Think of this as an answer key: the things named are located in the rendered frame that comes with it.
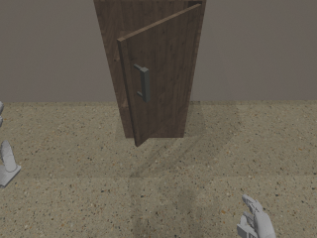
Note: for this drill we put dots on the handle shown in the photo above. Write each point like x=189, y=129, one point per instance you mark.
x=145, y=83

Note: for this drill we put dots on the cupboard door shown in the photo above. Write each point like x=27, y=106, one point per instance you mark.
x=166, y=48

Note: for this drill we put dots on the left robot hand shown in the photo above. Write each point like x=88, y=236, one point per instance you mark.
x=9, y=169

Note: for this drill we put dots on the right robot hand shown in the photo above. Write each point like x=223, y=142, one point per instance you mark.
x=259, y=221

